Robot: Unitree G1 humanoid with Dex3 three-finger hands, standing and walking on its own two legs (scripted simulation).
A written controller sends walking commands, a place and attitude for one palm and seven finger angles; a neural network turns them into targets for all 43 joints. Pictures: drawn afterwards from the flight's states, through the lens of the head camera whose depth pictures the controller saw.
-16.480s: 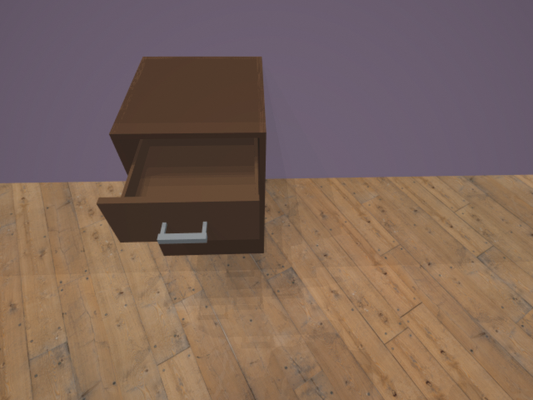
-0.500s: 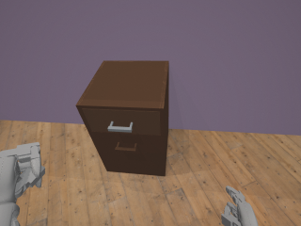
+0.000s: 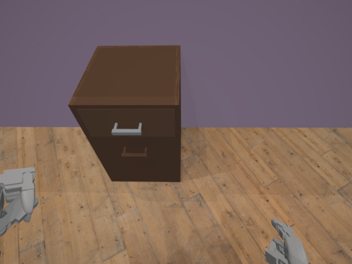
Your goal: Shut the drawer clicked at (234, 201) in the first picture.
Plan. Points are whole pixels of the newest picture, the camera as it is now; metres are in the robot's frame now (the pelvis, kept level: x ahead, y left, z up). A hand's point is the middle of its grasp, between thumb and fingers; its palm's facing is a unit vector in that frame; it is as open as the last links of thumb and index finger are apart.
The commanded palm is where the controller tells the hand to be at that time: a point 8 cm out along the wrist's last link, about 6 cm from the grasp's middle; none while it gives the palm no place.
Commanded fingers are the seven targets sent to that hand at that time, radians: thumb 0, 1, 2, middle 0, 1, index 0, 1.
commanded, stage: step back with the hand held close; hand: left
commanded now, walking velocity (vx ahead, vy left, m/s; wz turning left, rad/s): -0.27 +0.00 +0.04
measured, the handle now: (127, 128) +0.64 +0.25 -0.21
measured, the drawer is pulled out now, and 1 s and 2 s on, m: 0.00 0.00 0.00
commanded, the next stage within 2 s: stop stepping back and stand still in 1.26 s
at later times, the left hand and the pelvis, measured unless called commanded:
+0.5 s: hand out of the picture +0.12 +0.25 +0.16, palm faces +0.38 -0.81 -0.44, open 3.2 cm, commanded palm +0.06 +0.29 +0.18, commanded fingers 0.00 0.90 0.90 -1.40 -1.60 -1.40 -1.60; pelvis -0.07 +0.01 -0.01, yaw +1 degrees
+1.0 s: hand out of the picture +0.07 +0.26 +0.16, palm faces +0.33 -0.80 -0.51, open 3.2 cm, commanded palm -0.01 +0.29 +0.18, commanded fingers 0.00 0.90 0.90 -1.40 -1.60 -1.40 -1.60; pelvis -0.13 +0.01 -0.01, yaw +1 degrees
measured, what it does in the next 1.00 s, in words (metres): walks backwards: right foot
